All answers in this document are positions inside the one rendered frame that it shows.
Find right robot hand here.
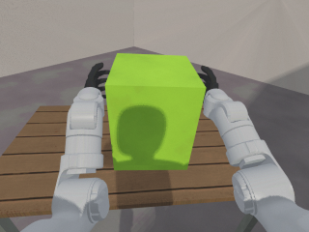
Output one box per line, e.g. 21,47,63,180
197,66,219,103

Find table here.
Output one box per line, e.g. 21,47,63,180
0,104,258,232

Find right robot upper arm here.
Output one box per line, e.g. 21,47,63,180
232,163,309,232

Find left robot upper arm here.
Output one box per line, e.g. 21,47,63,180
20,177,110,232

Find robot left forearm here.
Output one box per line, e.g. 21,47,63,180
51,87,105,215

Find robot right forearm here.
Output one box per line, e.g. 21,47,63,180
203,88,295,201

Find carton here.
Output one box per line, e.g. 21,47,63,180
104,53,207,170

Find left robot hand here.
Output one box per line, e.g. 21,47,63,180
84,62,110,99

